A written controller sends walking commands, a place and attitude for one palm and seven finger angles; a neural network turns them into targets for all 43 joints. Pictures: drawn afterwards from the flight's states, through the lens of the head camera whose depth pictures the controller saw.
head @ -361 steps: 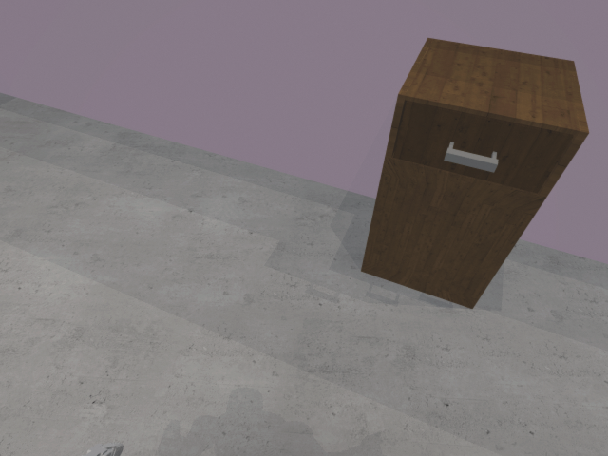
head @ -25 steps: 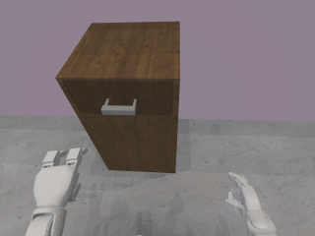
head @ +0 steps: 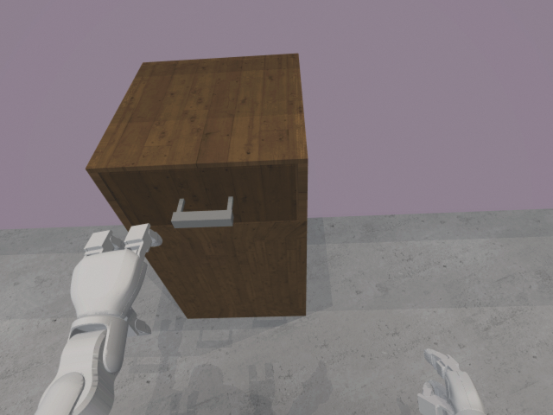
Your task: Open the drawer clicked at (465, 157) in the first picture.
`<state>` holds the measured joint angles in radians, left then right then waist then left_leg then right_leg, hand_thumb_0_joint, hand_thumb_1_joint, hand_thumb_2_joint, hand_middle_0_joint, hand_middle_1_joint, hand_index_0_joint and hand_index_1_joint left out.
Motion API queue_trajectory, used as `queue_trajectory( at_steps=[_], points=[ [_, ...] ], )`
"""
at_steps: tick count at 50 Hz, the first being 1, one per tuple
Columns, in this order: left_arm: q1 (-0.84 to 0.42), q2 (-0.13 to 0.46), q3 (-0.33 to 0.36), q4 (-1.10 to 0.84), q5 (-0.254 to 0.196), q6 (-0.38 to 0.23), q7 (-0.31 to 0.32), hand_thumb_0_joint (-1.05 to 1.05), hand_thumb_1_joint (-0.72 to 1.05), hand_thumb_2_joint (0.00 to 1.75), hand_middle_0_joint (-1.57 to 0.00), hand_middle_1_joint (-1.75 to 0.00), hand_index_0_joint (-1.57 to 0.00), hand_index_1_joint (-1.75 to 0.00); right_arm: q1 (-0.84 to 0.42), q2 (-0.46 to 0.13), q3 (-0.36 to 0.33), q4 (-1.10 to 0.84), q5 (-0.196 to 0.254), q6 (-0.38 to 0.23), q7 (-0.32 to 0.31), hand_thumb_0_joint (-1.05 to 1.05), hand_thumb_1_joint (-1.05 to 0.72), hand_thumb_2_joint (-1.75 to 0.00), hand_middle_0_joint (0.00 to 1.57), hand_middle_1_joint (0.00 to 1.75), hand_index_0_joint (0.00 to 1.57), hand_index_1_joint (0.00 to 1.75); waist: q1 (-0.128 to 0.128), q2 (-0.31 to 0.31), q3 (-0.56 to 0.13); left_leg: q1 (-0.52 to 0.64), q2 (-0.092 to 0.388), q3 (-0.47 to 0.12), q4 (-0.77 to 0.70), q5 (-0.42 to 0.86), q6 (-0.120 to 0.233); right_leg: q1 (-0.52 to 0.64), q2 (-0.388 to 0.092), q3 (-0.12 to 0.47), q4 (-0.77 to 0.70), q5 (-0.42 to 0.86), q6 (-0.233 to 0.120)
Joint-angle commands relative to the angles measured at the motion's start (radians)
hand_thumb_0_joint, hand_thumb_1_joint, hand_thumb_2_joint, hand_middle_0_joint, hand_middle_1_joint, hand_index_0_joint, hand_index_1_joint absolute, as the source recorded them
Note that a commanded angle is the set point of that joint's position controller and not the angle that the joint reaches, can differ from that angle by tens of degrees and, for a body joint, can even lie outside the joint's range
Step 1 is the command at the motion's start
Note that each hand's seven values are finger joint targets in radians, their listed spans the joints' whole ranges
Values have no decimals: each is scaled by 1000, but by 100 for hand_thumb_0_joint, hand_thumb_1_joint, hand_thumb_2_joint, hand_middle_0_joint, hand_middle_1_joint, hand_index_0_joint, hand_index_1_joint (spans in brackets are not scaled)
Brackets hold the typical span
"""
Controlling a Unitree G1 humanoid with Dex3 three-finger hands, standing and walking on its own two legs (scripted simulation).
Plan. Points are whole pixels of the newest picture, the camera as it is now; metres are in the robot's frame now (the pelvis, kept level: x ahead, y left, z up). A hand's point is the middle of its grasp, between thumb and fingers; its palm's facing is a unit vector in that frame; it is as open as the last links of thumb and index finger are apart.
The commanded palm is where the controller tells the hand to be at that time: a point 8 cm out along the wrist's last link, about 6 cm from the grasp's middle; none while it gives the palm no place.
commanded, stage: raise the hand with hooked fingers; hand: left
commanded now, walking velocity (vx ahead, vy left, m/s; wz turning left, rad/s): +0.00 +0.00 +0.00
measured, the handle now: (204, 210) +0.52 +0.23 -0.08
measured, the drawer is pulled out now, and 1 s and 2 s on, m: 0.00 0.00 0.00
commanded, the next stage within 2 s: move the hooked fingers above the handle in 0.72 s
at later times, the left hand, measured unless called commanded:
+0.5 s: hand (127, 258) +0.29 +0.24 +0.09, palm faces +0.00 -0.09 -1.00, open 13.8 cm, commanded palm +0.27 +0.24 +0.14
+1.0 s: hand (145, 264) +0.30 +0.23 +0.06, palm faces -0.03 -0.08 -1.00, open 13.8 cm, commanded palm +0.29 +0.23 +0.13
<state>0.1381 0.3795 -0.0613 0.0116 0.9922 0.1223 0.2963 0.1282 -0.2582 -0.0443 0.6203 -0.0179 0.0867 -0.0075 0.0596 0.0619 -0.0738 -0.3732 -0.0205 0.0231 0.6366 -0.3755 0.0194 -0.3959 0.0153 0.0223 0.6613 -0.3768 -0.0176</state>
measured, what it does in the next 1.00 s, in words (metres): stands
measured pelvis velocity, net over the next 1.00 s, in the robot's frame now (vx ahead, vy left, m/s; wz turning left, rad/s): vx -0.01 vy -0.01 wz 0.01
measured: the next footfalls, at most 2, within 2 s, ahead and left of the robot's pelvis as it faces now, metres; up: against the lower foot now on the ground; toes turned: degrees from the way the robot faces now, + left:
none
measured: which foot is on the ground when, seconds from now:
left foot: down 0.00-1.00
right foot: down 0.00-1.00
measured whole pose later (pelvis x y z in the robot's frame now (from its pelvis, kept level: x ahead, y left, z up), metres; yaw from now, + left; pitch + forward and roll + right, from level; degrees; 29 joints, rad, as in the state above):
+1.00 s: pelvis -0.01 -0.01 +0.01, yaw +1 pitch +4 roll +1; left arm -0.16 0.43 -0.10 0.26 0.96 0.05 0.12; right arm 0.13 -0.24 -0.01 0.64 0.03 0.08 -0.03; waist 0.06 0.06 -0.04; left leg -0.28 -0.01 0.00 0.49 -0.28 0.00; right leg -0.30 0.02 0.00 0.53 -0.29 -0.03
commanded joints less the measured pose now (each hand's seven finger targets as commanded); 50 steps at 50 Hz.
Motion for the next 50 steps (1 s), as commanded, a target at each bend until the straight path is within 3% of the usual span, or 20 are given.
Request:
queue_trajectory(
  at_steps=[1, 7, 10, 16, 21, 25, 28, 29, 34, 37, 39, 44, 47, 50],
  points=[
    [-227, 181, 81, -180, -4, 24, -29, 0, -50, 30, -30, -120, -30, -120, -126, -86, -14, -171, 13, -46, -12, 0, -90, -90, 20, 30, 20, 30, 10, -62, -213, 137, 1, -23, -90, 472, 11, 161, 1, -10, -86, 447, -26],
    [-359, 218, 89, -166, 6, 12, -90, 0, -50, 30, -30, -120, -30, -120, -121, -79, 3, -164, 16, -34, -15, 0, -90, -90, 20, 30, 20, 30, 11, -15, -208, 192, 5, -27, -122, 521, 6, 179, 4, -19, -120, 435, -29],
    [-426, 231, 91, -129, -5, 9, -117, 0, -50, 30, -30, -120, -30, -120, -118, -79, 9, -160, 21, -28, -18, 0, -90, -90, 20, 30, 20, 30, 7, -21, -181, 190, 3, -23, -144, 484, 5, 192, 4, -22, -144, 414, -30],
    [-552, 259, 86, -86, -27, -12, -165, 0, -50, 30, -30, -120, -30, -120, -115, -82, 12, -152, 31, -27, -27, 0, -90, -90, 20, 30, 20, 30, -3, -35, -194, 204, -5, -21, -171, 445, 8, 221, 4, -21, -180, 392, -27],
    [-443, 228, 77, -69, -48, -44, -206, 0, -50, 30, -30, -120, -30, -120, -101, -89, 6, -160, 31, -25, -13, 0, -90, -90, 20, 30, 20, 30, 12, -45, -182, 195, -6, -15, -178, 476, 8, 236, 4, -23, -186, 422, -28],
    [-446, 255, 112, -119, -44, -88, -189, 0, -50, 30, -30, -120, -30, -120, -101, -90, 1, -166, 26, -31, -8, 0, -90, -90, 20, 30, 20, 30, 20, -67, -204, 190, -7, -14, -178, 467, 11, 243, 3, -17, -187, 421, -25],
    [-481, 275, 136, -141, -34, -118, -150, 0, -50, 30, -30, -120, -30, -120, -97, -88, -4, -158, 26, -37, -9, 0, -90, -90, 20, 30, 20, 30, 21, -32, -212, 197, -7, -13, -176, 462, 11, 225, 2, -13, -185, 412, -27],
    [-494, 295, 157, -145, -32, -122, -135, 0, -50, 30, -30, -120, -30, -120, -96, -89, -5, -156, 26, -41, -10, 0, -90, -90, 20, 30, 20, 30, 23, -24, -210, 194, -8, -15, -179, 445, 10, 228, 5, -9, -189, 395, -29],
    [-485, 275, 151, -81, -33, -107, -87, 0, -50, 30, -30, -120, -30, -120, -95, -85, -13, -137, 36, -52, -12, 0, -90, -90, 20, 30, 20, 30, 17, -32, -204, 178, -12, -4, -182, 397, 13, 217, 5, -6, -198, 357, -26],
    [-489, 246, 107, -69, -38, -78, -93, 0, -50, 30, -30, -120, -30, -120, -103, -87, -11, -136, 42, -52, -12, 0, -90, -90, 20, 30, 20, 30, 10, -29, -192, 171, -14, 4, -189, 375, 13, 217, -1, -6, -205, 344, -24],
    [-472, 248, 103, -60, -40, -63, -106, 0, -50, 30, -30, -120, -30, -120, -110, -91, -11, -141, 43, -54, -13, 0, -90, -90, 20, 30, 20, 30, 12, -57, -208, 173, -14, 5, -189, 377, 17, 235, 0, 2, -210, 356, -20],
    [-523, 240, 77, 27, -41, -55, -142, 0, -50, 30, -30, -120, -30, -120, -103, -95, -2, -131, 46, -51, -26, 0, -90, -90, 20, 30, 20, 30, -8, -120, -145, 133, -17, 14, -189, 320, 22, 207, -4, 6, -224, 327, -10],
    [-621, 253, 76, 66, -23, -84, -140, 0, -50, 30, -30, -120, -30, -120, -87, -92, -2, -120, 43, -56, -35, 0, -90, -90, 20, 30, 20, 30, -15, -96, -146, 131, -21, 16, -176, 308, 24, 179, -7, 3, -213, 310, -12],
    [-655, 300, 123, 82, -10, -120, -118, 0, -50, 30, -30, -120, -30, -120, -68, -89, -8, -117, 39, -60, -40, 0, -90, -90, 20, 30, 20, 30, -2, -51, -220, 130, -27, 12, -155, 335, 24, 206, -7, 12, -189, 344, -16]
  ],
)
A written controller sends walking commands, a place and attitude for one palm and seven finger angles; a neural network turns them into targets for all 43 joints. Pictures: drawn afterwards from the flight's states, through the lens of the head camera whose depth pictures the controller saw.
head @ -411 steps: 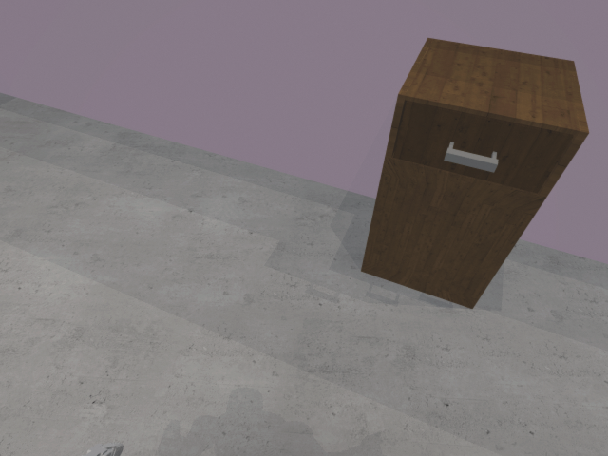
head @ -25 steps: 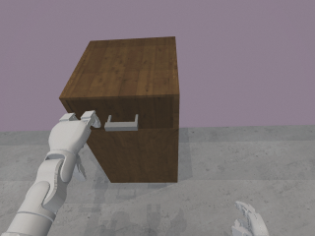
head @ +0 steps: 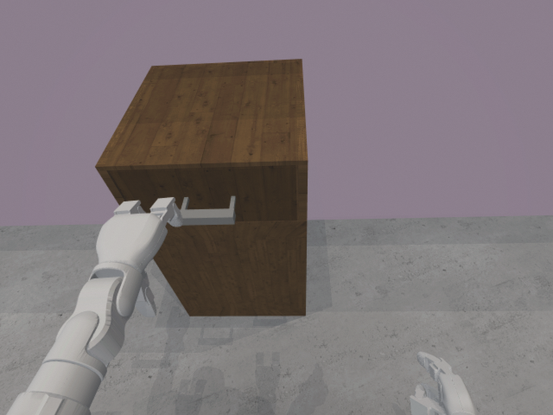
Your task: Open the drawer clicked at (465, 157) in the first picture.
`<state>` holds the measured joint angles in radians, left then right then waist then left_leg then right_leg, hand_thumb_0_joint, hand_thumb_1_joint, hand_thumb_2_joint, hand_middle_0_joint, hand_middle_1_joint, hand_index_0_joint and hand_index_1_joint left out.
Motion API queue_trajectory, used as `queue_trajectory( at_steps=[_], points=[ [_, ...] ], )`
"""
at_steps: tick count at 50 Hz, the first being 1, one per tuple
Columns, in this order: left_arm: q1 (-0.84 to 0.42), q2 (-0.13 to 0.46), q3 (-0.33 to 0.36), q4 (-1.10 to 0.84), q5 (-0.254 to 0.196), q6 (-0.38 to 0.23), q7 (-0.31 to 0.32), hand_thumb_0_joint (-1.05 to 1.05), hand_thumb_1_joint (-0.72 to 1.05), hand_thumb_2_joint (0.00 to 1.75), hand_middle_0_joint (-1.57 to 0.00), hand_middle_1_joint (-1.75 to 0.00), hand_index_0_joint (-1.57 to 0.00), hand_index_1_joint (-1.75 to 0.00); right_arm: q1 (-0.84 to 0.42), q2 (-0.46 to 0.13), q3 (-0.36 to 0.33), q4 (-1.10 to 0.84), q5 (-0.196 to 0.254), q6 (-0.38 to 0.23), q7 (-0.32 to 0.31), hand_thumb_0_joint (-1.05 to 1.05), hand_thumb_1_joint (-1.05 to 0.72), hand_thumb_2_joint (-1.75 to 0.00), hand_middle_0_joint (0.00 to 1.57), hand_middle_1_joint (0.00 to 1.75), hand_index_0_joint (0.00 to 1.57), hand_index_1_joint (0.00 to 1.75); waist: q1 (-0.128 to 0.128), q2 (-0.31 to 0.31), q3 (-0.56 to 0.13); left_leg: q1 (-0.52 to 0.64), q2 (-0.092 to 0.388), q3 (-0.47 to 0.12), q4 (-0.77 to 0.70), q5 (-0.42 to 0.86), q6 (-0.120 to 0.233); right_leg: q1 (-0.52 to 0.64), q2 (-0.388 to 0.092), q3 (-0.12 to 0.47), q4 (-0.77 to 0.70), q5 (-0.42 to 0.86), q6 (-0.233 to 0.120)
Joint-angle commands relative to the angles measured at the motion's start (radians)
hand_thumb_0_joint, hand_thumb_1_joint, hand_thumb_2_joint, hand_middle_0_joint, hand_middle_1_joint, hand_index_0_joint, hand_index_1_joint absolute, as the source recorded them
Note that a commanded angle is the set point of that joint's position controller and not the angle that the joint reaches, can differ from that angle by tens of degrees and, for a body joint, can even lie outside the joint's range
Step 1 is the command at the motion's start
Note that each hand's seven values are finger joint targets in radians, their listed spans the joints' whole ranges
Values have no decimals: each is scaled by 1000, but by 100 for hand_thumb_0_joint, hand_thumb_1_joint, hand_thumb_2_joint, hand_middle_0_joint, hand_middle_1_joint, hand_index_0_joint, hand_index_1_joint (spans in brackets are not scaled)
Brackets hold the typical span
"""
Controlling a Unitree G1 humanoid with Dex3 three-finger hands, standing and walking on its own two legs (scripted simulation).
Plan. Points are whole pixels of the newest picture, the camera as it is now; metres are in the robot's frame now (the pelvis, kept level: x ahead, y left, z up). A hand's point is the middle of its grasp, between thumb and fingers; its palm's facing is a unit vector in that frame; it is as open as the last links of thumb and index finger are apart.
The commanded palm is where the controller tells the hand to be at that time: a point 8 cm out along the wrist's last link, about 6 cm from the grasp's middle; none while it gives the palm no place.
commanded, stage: move the hooked fingers above the handle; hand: left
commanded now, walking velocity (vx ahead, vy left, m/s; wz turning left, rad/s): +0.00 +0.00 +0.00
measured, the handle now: (207, 209) +0.53 +0.23 -0.09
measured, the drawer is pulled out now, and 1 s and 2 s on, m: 0.00 0.00 0.00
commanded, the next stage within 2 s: none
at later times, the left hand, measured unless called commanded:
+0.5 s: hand (169, 235) +0.38 +0.24 +0.02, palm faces -0.03 -0.06 -1.00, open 13.8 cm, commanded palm +0.37 +0.24 +0.08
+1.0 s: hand (185, 222) +0.43 +0.23 -0.01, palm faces -0.03 -0.03 -1.00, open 13.8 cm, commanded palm +0.42 +0.23 +0.04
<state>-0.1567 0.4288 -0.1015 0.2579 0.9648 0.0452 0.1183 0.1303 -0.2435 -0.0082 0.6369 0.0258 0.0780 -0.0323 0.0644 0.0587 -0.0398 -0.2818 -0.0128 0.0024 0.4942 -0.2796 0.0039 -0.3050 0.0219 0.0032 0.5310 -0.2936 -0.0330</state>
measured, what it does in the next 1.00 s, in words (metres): stands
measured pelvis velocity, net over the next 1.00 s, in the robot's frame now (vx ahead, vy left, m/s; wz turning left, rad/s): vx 0.00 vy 0.02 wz -0.02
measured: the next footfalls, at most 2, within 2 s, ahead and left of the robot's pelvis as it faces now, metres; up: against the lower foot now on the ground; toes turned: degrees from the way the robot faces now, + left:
none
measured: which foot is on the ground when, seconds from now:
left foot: down 0.00-1.00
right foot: down 0.00-1.00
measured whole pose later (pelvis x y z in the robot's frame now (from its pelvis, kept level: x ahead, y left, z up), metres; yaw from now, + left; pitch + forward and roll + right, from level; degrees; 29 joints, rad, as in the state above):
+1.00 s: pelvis +0.00 +0.02 -0.02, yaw -1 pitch +16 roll +0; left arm -0.61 0.42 -0.04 0.90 1.09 -0.06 0.35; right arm 0.31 -0.25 -0.07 0.69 0.00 0.10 0.00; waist -0.06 0.04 -0.14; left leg -0.64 -0.01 0.02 0.74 -0.38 0.02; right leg -0.64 0.03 0.01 0.72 -0.35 -0.02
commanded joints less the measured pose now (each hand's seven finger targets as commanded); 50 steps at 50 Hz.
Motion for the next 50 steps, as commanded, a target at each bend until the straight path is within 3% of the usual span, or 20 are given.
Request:
queue_trajectory(
  at_steps=[1, 3, 6, 9, 11, 15, 18, 23, 25, 26, 28, 32, 35, 36, 40, 42, 44, 46, 49, 50],
  points=[
    [-384, 236, 152, -159, 22, -54, 68, 0, -50, 30, -30, -120, -30, -120, -64, -101, -47, -128, -6, -53, -15, 0, -90, -90, 20, 30, 20, 30, -14, -35, -264, 44, -34, 35, -2, 256, 39, 102, -13, 30, -50, 282, -2],
    [-414, 207, 131, -144, 26, -68, 85, 0, -50, 30, -30, -120, -30, -120, -48, -100, -54, -121, -6, -56, -12, 0, -90, -90, 20, 30, 20, 30, -24, -10, -274, 52, -30, 33, 13, 288, 36, 73, -8, 19, -33, 307, -7],
    [-401, 195, 132, -93, 26, -64, 104, 0, -50, 30, -30, -120, -30, -120, -28, -103, -63, -119, -7, -58, -7, 0, -90, -90, 20, 30, 20, 30, -23, -32, -307, 39, -28, 35, 31, 309, 37, 77, -7, 20, -17, 340, -5],
    [-409, 203, 140, 5, 33, -39, 112, 0, -50, 30, -30, -120, -30, -120, -9, -115, -65, -109, -2, -50, -5, 0, -90, -90, 20, 30, 20, 30, -32, -80, -286, -8, -26, 35, 36, 298, 35, 64, -3, 18, -10, 344, -4],
    [-420, 177, 112, 6, 35, -31, 115, 0, -50, 30, -30, -120, -30, -120, 0, -116, -70, -115, -1, -47, 0, 0, -90, -90, 20, 30, 20, 30, -31, -71, -305, -3, -24, 38, 42, 312, 36, 60, -4, 12, 2, 356, -5],
    [-453, 220, 144, 27, 43, -37, 120, 0, -50, 30, -30, -120, -30, -120, 26, -124, -77, -115, -5, -38, -2, 0, -90, -90, 20, 30, 20, 30, -34, -69, -348, -16, -25, 34, 61, 347, 39, 76, -3, 16, 24, 404, -7],
    [-465, 204, 141, 25, 46, -58, 132, 0, -50, 30, -30, -120, -30, -120, 48, -122, -87, -108, -9, -36, 1, 0, -90, -90, 20, 30, 20, 30, -42, -62, -375, -7, -22, 34, 83, 396, 41, 66, -1, 15, 42, 456, -7],
    [-541, 194, 131, 98, 63, -72, 170, 0, -50, 30, -30, -120, -30, -120, 84, -126, -92, -86, -9, -34, 4, 0, -90, -90, 20, 30, 20, 30, -67, -44, -345, -30, -16, 27, 97, 362, 38, -13, 6, 0, 55, 381, -10],
    [-594, 225, 152, 127, 77, -72, 188, 0, -50, 30, -30, -120, -30, -120, 96, -130, -95, -80, -9, -31, 4, 0, -90, -90, 20, 30, 20, 30, -70, -34, -359, -44, -17, 24, 102, 343, 37, -26, 9, 0, 64, 349, -13],
    [-606, 184, 118, 139, 79, -70, 195, 0, -50, 30, -30, -120, -30, -120, 103, -127, -97, -77, -11, -32, 7, 0, -90, -90, 20, 30, 20, 30, -78, -36, -370, -31, -16, 25, 110, 357, 39, -38, 10, -3, 66, 357, -13],
    [-598, 198, 134, 175, 79, -65, 205, 0, -50, 30, -30, -120, -30, -120, 120, -130, -101, -74, -11, -31, 10, 0, -90, -90, 20, 30, 20, 30, -72, -32, -402, -36, -16, 27, 121, 379, 37, -28, 11, -2, 75, 378, -14],
    [-680, 175, 98, 282, 82, -55, 209, 0, -50, 30, -30, -120, -30, -120, 143, -135, -99, -60, -9, -25, 11, 0, -90, -90, 20, 30, 20, 30, -101, -46, -369, -77, -16, 29, 131, 328, 40, -73, 11, -6, 77, 342, -11],
    [-724, 241, 146, 326, 96, -66, 212, 0, -50, 30, -30, -120, -30, -120, 170, -142, -102, -55, -13, -18, 10, 0, -90, -90, 20, 30, 20, 30, -98, -43, -422, -84, -16, 27, 146, 350, 41, -60, 12, 1, 92, 367, -11],
    [-731, 201, 112, 340, 93, -70, 212, 0, -50, 30, -30, -120, -30, -120, 175, -137, -102, -58, -13, -18, 10, 0, -90, -90, 20, 30, 20, 30, -106, -36, -424, -82, -16, 27, 149, 348, 40, -73, 12, -4, 94, 358, -11],
    [-774, 236, 143, 373, 101, -106, 225, 0, -50, 30, -30, -120, -30, -120, 203, -141, -106, -50, -20, -14, 11, 0, -90, -90, 20, 30, 20, 30, -109, -25, -453, -101, -14, 22, 169, 361, 41, -89, 15, 1, 112, 365, -12],
    [-785, 176, 102, 399, 102, -116, 238, 0, -50, 30, -30, -120, -30, -120, 213, -136, -111, -40, -23, -16, 19, 0, -90, -90, 20, 30, 20, 30, -126, -13, -428, -95, -9, 21, 182, 365, 40, -141, 19, -7, 114, 347, -13],
    [-795, 236, 155, 447, 110, -118, 255, 0, -50, 30, -30, -120, -30, -120, 226, -145, -111, -30, -28, -12, 20, 0, -90, -90, 20, 30, 20, 30, -124, -37, -423, -136, -8, 21, 190, 350, 40, -140, 21, -4, 122, 341, -14],
    [-831, 193, 115, 452, 116, -113, 271, 0, -50, 30, -30, -120, -30, -120, 238, -142, -112, -31, -29, -11, 26, 0, -90, -90, 20, 30, 20, 30, -135, -23, -441, -137, -10, 21, 198, 343, 39, -160, 22, -7, 132, 335, -13],
    [-866, 233, 154, 492, 125, -104, 300, 0, -50, 30, -30, -120, -30, -120, 255, -148, -115, -18, -35, -8, 31, 0, -90, -90, 20, 30, 20, 30, -136, -16, -457, -155, -7, 15, 210, 350, 36, -176, 26, -12, 146, 323, -17],
    [-880, 213, 133, 510, 126, -96, 306, 0, -50, 30, -30, -120, -30, -120, 261, -148, -114, -21, -34, -8, 35, 0, -90, -90, 20, 30, 20, 30, -144, -5, -456, -160, -8, 16, 210, 332, 37, -191, 27, -12, 146, 308, -14]
  ],
)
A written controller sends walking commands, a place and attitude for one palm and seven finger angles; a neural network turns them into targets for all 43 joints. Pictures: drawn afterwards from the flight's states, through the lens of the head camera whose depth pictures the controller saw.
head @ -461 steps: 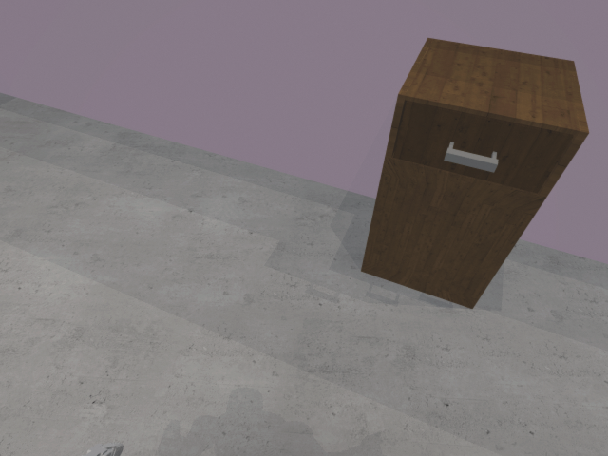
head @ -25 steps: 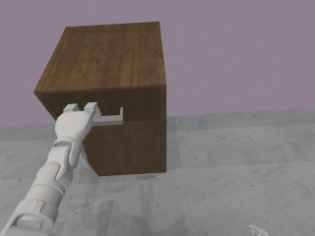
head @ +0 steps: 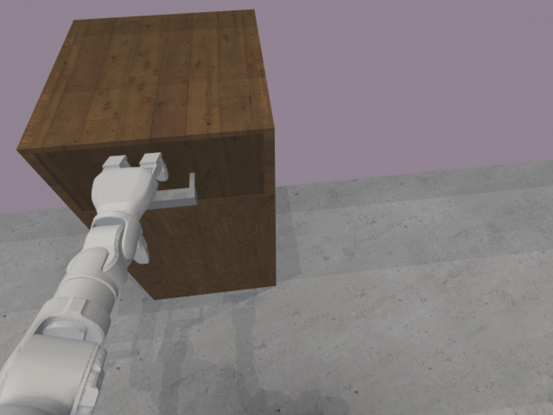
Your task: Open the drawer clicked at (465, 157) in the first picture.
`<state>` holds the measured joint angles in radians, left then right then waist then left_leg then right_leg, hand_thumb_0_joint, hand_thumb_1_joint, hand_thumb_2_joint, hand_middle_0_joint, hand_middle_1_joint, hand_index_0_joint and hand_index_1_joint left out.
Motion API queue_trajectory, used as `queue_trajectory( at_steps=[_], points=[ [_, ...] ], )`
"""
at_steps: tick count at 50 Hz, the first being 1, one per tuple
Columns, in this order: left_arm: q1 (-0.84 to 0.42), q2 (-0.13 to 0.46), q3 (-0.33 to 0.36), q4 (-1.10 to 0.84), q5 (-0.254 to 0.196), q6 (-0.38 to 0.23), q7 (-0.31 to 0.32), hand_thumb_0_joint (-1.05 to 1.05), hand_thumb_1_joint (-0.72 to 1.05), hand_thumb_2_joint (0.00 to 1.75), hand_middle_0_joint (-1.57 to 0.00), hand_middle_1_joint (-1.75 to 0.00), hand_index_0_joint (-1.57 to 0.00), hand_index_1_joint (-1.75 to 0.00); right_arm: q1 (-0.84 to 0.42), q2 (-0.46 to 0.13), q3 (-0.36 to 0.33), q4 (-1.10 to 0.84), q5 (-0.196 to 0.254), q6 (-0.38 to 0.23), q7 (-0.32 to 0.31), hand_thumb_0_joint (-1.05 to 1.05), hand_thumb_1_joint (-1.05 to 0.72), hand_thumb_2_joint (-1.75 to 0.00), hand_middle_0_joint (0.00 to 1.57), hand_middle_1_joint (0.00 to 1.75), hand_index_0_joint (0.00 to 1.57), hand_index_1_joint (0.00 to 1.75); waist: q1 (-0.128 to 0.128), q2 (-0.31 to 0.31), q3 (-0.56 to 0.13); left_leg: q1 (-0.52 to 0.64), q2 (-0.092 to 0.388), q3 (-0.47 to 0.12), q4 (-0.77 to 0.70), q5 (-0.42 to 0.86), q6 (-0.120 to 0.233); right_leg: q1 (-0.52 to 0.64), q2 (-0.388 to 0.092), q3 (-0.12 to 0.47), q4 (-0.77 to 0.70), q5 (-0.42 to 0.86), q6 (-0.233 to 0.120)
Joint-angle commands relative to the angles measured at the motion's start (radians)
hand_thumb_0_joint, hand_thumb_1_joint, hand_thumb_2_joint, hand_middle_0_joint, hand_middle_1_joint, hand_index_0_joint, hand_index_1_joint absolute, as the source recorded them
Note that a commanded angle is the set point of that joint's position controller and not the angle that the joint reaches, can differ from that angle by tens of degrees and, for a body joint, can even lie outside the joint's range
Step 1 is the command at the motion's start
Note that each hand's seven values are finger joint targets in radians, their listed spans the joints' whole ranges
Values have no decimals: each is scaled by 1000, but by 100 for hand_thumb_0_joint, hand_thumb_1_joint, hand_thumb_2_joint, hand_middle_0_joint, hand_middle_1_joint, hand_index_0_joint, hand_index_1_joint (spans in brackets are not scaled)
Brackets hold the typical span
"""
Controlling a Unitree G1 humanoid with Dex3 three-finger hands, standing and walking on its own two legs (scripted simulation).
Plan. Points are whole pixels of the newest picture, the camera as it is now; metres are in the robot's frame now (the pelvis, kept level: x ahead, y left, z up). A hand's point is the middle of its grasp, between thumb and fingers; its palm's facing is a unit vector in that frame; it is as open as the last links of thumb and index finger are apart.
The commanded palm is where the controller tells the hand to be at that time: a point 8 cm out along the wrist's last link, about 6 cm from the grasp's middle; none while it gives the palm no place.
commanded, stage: move the hooked fingers above the handle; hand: left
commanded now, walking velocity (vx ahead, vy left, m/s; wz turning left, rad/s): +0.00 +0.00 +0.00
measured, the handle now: (164, 189) +0.53 +0.23 -0.07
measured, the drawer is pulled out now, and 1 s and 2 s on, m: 0.00 0.00 0.00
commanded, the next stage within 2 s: none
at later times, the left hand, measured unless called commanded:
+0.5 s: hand (160, 190) +0.49 +0.21 -0.01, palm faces -0.06 -0.03 -1.00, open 13.8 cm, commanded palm +0.47 +0.22 +0.05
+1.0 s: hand (160, 191) +0.48 +0.21 -0.01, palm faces -0.02 -0.05 -1.00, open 13.8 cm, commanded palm +0.46 +0.20 +0.05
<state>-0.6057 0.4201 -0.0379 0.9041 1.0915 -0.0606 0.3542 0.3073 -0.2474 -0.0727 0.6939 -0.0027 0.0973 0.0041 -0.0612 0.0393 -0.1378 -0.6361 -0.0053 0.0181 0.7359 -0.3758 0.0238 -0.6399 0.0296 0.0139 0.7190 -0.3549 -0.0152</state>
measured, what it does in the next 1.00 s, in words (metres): stands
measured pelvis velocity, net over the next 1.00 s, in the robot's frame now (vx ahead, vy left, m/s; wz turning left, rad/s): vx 0.00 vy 0.01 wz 0.00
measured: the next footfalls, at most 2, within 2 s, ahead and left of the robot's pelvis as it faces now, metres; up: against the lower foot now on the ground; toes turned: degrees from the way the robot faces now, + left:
none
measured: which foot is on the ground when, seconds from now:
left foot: down 0.00-1.00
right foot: down 0.00-1.00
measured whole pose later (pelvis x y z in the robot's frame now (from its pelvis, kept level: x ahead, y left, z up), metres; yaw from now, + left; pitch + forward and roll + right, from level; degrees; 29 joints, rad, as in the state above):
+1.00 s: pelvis +0.00 +0.01 -0.01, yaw +0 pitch +21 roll -2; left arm -0.79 0.41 -0.05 1.08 1.10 -0.01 0.41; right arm 0.32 -0.25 -0.07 0.71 -0.04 0.10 0.03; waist -0.11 0.05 -0.18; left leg -0.79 0.00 0.01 0.84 -0.42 0.03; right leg -0.78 0.04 0.00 0.78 -0.38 -0.01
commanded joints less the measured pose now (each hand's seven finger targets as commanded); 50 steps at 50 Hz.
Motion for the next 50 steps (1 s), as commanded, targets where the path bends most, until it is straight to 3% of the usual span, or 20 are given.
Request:
queue_trajectory(
  at_steps=[1, 6, 8, 9, 12, 15, 16, 18, 21, 22, 23, 25, 26, 32, 34, 36, 41, 45, 48, 50],
  points=[
    [-453, 208, 56, -111, 0, 19, 74, 0, -50, 30, -30, -120, -30, -120, 88, -145, -50, -71, -4, -28, -2, 0, -90, -90, 20, 30, 20, 30, -33, -8, -347, 181, -14, 2, -26, 407, 18, 129, 20, -23, -43, 356, -30],
    [-572, 256, 75, -73, 18, 39, 96, 0, -50, 30, -30, -120, -30, -120, 120, -153, -52, -56, -11, -32, -1, 0, -90, -90, 20, 30, 20, 30, -50, 25, -415, 170, -15, -2, -4, 379, 20, 102, 22, -20, -25, 323, -28],
    [-576, 219, 50, -38, 12, 45, 94, 0, -50, 30, -30, -120, -30, -120, 131, -152, -52, -51, -16, -33, 1, 0, -90, -90, 20, 30, 20, 30, -60, 40, -419, 172, -14, -2, 7, 382, 19, 80, 24, -22, -22, 321, -27],
    [-607, 224, 49, -14, 11, 49, 92, 0, -50, 30, -30, -120, -30, -120, 137, -155, -52, -40, -18, -33, 1, 0, -90, -90, 20, 30, 20, 30, -79, 15, -407, 157, -12, -8, 13, 384, 20, 69, 23, -25, -21, 322, -27],
    [-632, 223, 31, 67, 9, 70, 85, 0, -50, 30, -30, -120, -30, -120, 156, -164, -44, -35, -16, -36, 0, 0, -90, -90, 20, 30, 20, 30, -93, 10, -363, 98, -15, -7, 17, 313, 24, 32, 24, -22, -22, 272, -22],
    [-689, 290, 61, 104, 14, 80, 78, 0, -50, 30, -30, -120, -30, -120, 174, -175, -36, -31, -18, -36, -5, 0, -90, -90, 20, 30, 20, 30, -108, 4, -391, 56, -16, -8, 38, 296, 29, 28, 22, -16, -5, 271, -18],
    [-705, 277, 46, 102, 16, 78, 75, 0, -50, 30, -30, -120, -30, -120, 182, -172, -37, -32, -21, -39, -6, 0, -90, -90, 20, 30, 20, 30, -110, 25, -403, 54, -17, -3, 49, 306, 29, 26, 22, -14, 3, 286, -18],
    [-697, 334, 90, 77, 20, 66, 71, 0, -50, 30, -30, -120, -30, -120, 190, -178, -35, -38, -26, -37, -7, 0, -90, -90, 20, 30, 20, 30, -88, 52, -471, 70, -15, -7, 61, 344, 26, 42, 23, -14, 26, 314, -21],
    [-659, 322, 97, 35, 18, 46, 66, 0, -50, 30, -30, -120, -30, -120, 202, -173, -40, -44, -33, -32, -4, 0, -90, -90, 20, 30, 20, 30, -68, 95, -551, 125, -9, -8, 78, 435, 18, 57, 28, -18, 44, 376, -23],
    [-625, 318, 105, 44, 16, 47, 68, 0, -50, 30, -30, -120, -30, -120, 206, -172, -41, -44, -34, -29, -1, 0, -90, -90, 20, 30, 20, 30, -58, 89, -538, 126, -6, -7, 78, 451, 17, 56, 31, -23, 44, 381, -25],
    [-614, 290, 85, 62, 15, 50, 68, 0, -50, 30, -30, -120, -30, -120, 206, -172, -41, -42, -34, -28, 0, 0, -90, -90, 20, 30, 20, 30, -70, 71, -513, 118, -3, -5, 78, 445, 18, 45, 32, -26, 39, 377, -22],
    [-596, 361, 139, 53, 14, 52, 71, 0, -50, 30, -30, -120, -30, -120, 211, -181, -39, -37, -33, -20, 0, 0, -90, -90, 20, 30, 20, 30, -55, 41, -513, 84, -3, -1, 75, 453, 21, 88, 30, -21, 41, 410, -19],
    [-562, 352, 134, 64, 13, 62, 72, 0, -50, 30, -30, -120, -30, -120, 204, -179, -39, -42, -31, -14, 1, 0, -90, -90, 20, 30, 20, 30, -50, 39, -499, 78, -6, 4, 71, 443, 20, 96, 30, -18, 34, 407, -20],
    [-577, 285, 84, 0, 4, 43, 69, 0, -50, 30, -30, -120, -30, -120, 204, -174, -49, -34, -26, -14, -2, 0, -90, -90, 20, 30, 20, 30, -72, 36, -468, 129, 3, 0, 51, 446, 22, 83, 31, -21, 3, 399, -18],
    [-601, 266, 65, 3, -8, 34, 61, 0, -50, 30, -30, -120, -30, -120, 200, -173, -48, -26, -24, -15, -5, 0, -90, -90, 20, 30, 20, 30, -91, 29, -421, 126, 3, -2, 46, 430, 25, 68, 29, -20, -11, 383, -19],
    [-588, 288, 77, 8, -4, 26, 59, 0, -50, 30, -30, -120, -30, -120, 204, -174, -47, -23, -23, -14, -7, 0, -90, -90, 20, 30, 20, 30, -82, 40, -423, 128, 0, -3, 42, 418, 24, 68, 30, -19, -9, 369, -20],
    [-638, 199, 16, -20, 7, 7, 70, 0, -50, 30, -30, -120, -30, -120, 201, -162, -53, -14, -28, -20, 0, 0, -90, -90, 20, 30, 20, 30, -99, 98, -420, 218, 12, -29, 54, 493, 9, -26, 34, -41, 3, 339, -27],
    [-652, 190, 23, -39, 10, 20, 92, 0, -50, 30, -30, -120, -30, -120, 196, -159, -55, -19, -34, -14, 12, 0, -90, -90, 20, 30, 20, 30, -89, 129, -474, 272, 21, -47, 67, 601, -6, -45, 36, -52, 25, 359, -28],
    [-596, 162, 21, 8, 4, 60, 106, 0, -50, 30, -30, -120, -30, -120, 181, -158, -53, -26, -36, -6, 21, 0, -90, -90, 20, 30, 20, 30, -80, 78, -449, 240, 18, -30, 63, 581, -1, -12, 36, -54, 16, 376, -27],
    [-590, 218, 57, 29, 14, 87, 113, 0, -50, 30, -30, -120, -30, -120, 174, -164, -44, -34, -32, 3, 20, 0, -90, -90, 20, 30, 20, 30, -69, 63, -454, 203, 13, -27, 53, 561, 1, 18, 34, -49, 23, 390, -26]
  ],
)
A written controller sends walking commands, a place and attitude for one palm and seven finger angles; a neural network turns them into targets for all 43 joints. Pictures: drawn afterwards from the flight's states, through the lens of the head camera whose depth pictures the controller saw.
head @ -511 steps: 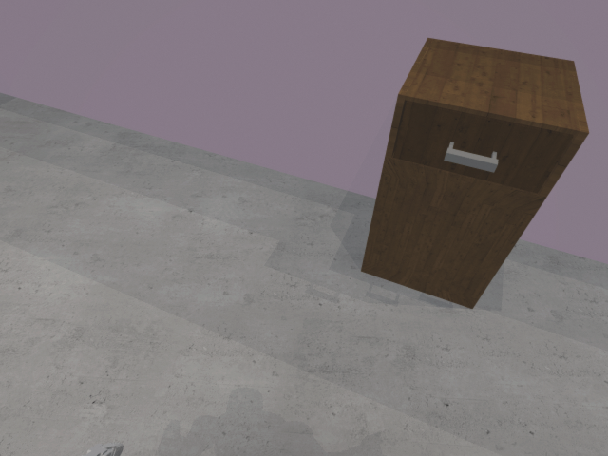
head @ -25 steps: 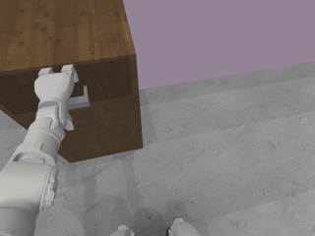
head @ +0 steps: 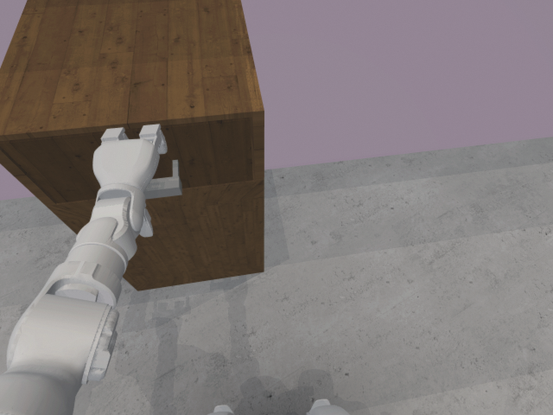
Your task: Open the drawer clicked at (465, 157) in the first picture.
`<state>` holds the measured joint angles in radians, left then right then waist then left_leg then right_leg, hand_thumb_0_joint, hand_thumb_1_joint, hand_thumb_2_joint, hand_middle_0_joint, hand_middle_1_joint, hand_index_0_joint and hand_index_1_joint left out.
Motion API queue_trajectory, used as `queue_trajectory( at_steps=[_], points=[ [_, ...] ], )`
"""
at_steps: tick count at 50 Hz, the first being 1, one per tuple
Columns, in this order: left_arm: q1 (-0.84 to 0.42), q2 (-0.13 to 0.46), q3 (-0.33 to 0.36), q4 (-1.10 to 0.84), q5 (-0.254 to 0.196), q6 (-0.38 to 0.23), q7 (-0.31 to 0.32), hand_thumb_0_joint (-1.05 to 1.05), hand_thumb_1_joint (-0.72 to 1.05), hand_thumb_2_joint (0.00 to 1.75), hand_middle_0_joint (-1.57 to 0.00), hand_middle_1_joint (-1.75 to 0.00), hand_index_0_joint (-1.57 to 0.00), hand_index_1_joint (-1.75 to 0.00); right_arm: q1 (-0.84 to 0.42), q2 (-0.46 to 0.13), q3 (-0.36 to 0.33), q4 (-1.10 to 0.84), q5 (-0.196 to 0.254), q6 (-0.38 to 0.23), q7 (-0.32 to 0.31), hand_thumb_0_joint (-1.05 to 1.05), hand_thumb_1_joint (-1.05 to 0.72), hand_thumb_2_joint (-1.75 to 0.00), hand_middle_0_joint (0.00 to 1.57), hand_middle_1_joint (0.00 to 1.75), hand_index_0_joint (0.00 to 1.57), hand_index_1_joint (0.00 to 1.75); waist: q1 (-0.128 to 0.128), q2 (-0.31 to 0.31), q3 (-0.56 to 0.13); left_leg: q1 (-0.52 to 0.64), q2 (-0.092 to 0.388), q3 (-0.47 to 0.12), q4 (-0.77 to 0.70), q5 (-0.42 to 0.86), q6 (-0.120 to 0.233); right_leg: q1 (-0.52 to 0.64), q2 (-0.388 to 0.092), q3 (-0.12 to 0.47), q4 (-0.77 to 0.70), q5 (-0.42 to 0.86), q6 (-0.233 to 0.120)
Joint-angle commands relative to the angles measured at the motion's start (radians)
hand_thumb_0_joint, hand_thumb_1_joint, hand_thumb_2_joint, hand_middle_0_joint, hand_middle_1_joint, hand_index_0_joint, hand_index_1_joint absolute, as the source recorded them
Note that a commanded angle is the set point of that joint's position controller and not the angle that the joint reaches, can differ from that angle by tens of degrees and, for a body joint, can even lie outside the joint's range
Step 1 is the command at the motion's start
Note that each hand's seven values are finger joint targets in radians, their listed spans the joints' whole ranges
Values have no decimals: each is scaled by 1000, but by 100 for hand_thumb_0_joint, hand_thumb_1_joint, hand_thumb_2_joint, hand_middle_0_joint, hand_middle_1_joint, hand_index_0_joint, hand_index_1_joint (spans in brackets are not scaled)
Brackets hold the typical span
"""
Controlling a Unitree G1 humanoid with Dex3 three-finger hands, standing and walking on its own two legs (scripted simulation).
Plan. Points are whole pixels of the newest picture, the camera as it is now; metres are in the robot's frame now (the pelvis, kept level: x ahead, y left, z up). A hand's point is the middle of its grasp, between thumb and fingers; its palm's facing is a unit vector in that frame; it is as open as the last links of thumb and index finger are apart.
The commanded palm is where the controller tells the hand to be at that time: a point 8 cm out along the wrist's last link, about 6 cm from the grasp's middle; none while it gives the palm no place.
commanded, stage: move the hooked fingers above the handle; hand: left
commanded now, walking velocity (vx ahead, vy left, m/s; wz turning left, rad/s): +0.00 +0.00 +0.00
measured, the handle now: (145, 179) +0.53 +0.22 -0.05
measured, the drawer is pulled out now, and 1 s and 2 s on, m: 0.00 0.00 0.00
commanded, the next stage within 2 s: none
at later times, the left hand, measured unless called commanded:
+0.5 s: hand (146, 183) +0.48 +0.19 +0.00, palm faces -0.06 -0.05 -1.00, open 13.8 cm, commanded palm +0.46 +0.20 +0.06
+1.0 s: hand (147, 182) +0.47 +0.19 +0.01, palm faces +0.00 -0.07 -1.00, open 13.8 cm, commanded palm +0.46 +0.21 +0.06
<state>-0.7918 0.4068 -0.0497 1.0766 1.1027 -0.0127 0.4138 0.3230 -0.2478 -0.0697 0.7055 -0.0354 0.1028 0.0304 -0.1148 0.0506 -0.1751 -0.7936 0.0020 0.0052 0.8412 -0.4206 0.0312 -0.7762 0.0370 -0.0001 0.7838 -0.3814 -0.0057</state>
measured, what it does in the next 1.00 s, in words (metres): stands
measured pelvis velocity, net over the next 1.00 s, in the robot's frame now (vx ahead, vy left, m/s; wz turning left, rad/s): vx -0.01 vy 0.00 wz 0.00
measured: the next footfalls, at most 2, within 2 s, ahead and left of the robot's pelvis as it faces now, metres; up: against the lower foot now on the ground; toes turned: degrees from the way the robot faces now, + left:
none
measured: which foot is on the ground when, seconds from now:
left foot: down 0.00-1.00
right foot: down 0.00-1.00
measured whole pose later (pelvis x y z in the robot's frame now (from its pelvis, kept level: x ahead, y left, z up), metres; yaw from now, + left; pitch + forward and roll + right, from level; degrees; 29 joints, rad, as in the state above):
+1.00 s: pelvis -0.01 +0.00 +0.00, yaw +0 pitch +22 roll -2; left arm -0.79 0.43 -0.02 1.06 1.12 -0.09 0.42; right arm 0.32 -0.25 -0.05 0.71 -0.03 0.09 0.01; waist -0.13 0.04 -0.17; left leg -0.82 0.00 0.00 0.86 -0.42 0.03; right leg -0.80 0.04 -0.01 0.81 -0.38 -0.01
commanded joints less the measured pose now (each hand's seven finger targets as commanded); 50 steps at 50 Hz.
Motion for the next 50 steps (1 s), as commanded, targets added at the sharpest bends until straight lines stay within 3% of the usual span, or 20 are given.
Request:
queue_trajectory(
  at_steps=[1, 4, 5, 7, 10, 11, 14, 18, 20, 24, 27, 29, 35, 36, 39, 41, 44, 45, 48, 50],
  points=[
    [-403, 218, 61, -135, -3, 54, 55, 0, -50, 30, -30, -120, -30, -120, 153, -162, -46, -50, 0, 0, -7, 0, -90, -90, 20, 30, 20, 30, -15, 28, -396, 340, 3, -5, -58, 571, -1, 176, 26, -34, -51, 417, -35],
    [-396, 290, 103, -119, -5, 75, 46, 0, -50, 30, -30, -120, -30, -120, 136, -169, -35, -60, 4, 4, -18, 0, -90, -90, 20, 30, 20, 30, -6, -23, -383, 268, -10, 12, -71, 498, 12, 250, 18, -14, -62, 440, -32],
    [-416, 311, 107, -131, -1, 73, 43, 0, -50, 30, -30, -120, -30, -120, 137, -167, -34, -66, 9, 4, -22, 0, -90, -90, 20, 30, 20, 30, -14, -28, -400, 260, -13, 18, -74, 471, 16, 267, 16, -6, -67, 444, -26],
    [-414, 321, 103, -128, 0, 68, 27, 0, -50, 30, -30, -120, -30, -120, 135, -166, -31, -70, 14, 0, -30, 0, -90, -90, 20, 30, 20, 30, -14, -27, -379, 244, -17, 24, -79, 444, 18, 275, 12, -2, -75, 436, -25],
    [-449, 292, 75, -190, -1, 26, 5, 0, -50, 30, -30, -120, -30, -120, 146, -160, -39, -71, 13, -10, -36, 0, -90, -90, 20, 30, 20, 30, -26, 22, -431, 302, -13, 18, -73, 466, 18, 265, 13, 1, -77, 437, -25],
    [-415, 289, 77, -174, -4, 17, -3, 0, -50, 30, -30, -120, -30, -120, 151, -160, -40, -65, 13, -12, -38, 0, -90, -90, 20, 30, 20, 30, -21, 21, -425, 307, -12, 16, -70, 467, 16, 255, 15, -1, -74, 425, -27],
    [-453, 214, 18, -179, -15, -16, -18, 0, -50, 30, -30, -120, -30, -120, 162, -153, -45, -53, 13, -24, -39, 0, -90, -90, 20, 30, 20, 30, -51, 25, -387, 310, -10, 9, -65, 450, 17, 210, 17, -4, -86, 394, -28],
    [-438, 197, 16, -168, -21, -32, -10, 0, -50, 30, -30, -120, -30, -120, 178, -157, -49, -36, 9, -29, -35, 0, -90, -90, 20, 30, 20, 30, -47, 40, -384, 315, -9, 4, -57, 462, 14, 177, 21, -8, -78, 386, -31],
    [-446, 229, 42, -172, -14, -37, 3, 0, -50, 30, -30, -120, -30, -120, 180, -157, -50, -32, 7, -26, -31, 0, -90, -90, 20, 30, 20, 30, -40, 58, -421, 321, -10, 0, -50, 491, 11, 179, 21, -8, -64, 407, -32],
    [-428, 300, 105, -125, -7, -3, 41, 0, -50, 30, -30, -120, -30, -120, 169, -167, -40, -29, 1, -17, -27, 0, -90, -90, 20, 30, 20, 30, -21, 34, -371, 240, -16, 11, -50, 468, 13, 202, 19, -8, -54, 420, -35],
    [-423, 402, 170, -154, 7, 20, 62, 0, -50, 30, -30, -120, -30, -120, 159, -172, -35, -47, 3, -11, -27, 0, -90, -90, 20, 30, 20, 30, 5, 29, -438, 210, -23, 26, -49, 465, 17, 279, 13, 6, -43, 471, -29],
    [-395, 410, 178, -157, 8, 35, 59, 0, -50, 30, -30, -120, -30, -120, 149, -170, -35, -54, 1, -7, -26, 0, -90, -90, 20, 30, 20, 30, 18, 35, -474, 221, -25, 30, -46, 496, 15, 310, 13, 7, -35, 509, -29],
    [-326, 294, 86, -149, -23, 32, -16, 0, -50, 30, -30, -120, -30, -120, 163, -168, -47, -58, 19, -15, -31, 0, -90, -90, 20, 30, 20, 30, -10, -12, -443, 269, -15, 35, -70, 487, 18, 320, 14, 8, -79, 518, -19],
    [-317, 246, 47, -139, -29, 28, -33, 0, -50, 30, -30, -120, -30, -120, 162, -165, -48, -58, 23, -16, -34, 0, -90, -90, 20, 30, 20, 30, -24, -29, -399, 272, -14, 32, -74, 467, 18, 297, 16, 4, -89, 490, -19],
    [-408, 152, -32, -214, -46, -28, -61, 0, -50, 30, -30, -120, -30, -120, 163, -157, -54, -45, 20, -27, -41, 0, -90, -90, 20, 30, 20, 30, -62, -6, -336, 324, -5, 12, -80, 443, 21, 206, 17, -2, -113, 405, -23],
    [-441, 174, -21, -228, -34, -61, -57, 0, -50, 30, -30, -120, -30, -120, 167, -160, -54, -35, 18, -30, -47, 0, -90, -90, 20, 30, 20, 30, -64, 8, -311, 330, -4, -6, -79, 406, 18, 147, 19, -7, -104, 329, -27],
    [-524, 228, 24, -268, -8, -98, -11, 0, -50, 30, -30, -120, -30, -120, 168, -158, -52, -24, 9, -36, -46, 0, -90, -90, 20, 30, 20, 30, -57, 83, -340, 357, -2, -25, -62, 431, 10, 82, 19, -18, -76, 289, -38],
    [-543, 281, 68, -279, 8, -105, 16, 0, -50, 30, -30, -120, -30, -120, 171, -160, -49, -23, 5, -37, -43, 0, -90, -90, 20, 30, 20, 30, -45, 114, -402, 367, -3, -29, -51, 448, 7, 79, 21, -18, -56, 290, -38],
    [-470, 357, 156, -182, 14, -53, 86, 0, -50, 30, -30, -120, -30, -120, 149, -161, -36, -23, -5, -29, -34, 0, -90, -90, 20, 30, 20, 30, -12, 83, -396, 281, -12, -13, -32, 466, 4, 116, 21, -24, -24, 328, -41],
    [-421, 407, 196, -138, 18, 5, 113, 0, -50, 30, -30, -120, -30, -120, 135, -164, -29, -40, -7, -19, -24, 0, -90, -90, 20, 30, 20, 30, 16, 67, -438, 242, -21, 0, -30, 482, 3, 174, 20, -22, -6, 373, -37]
  ],
)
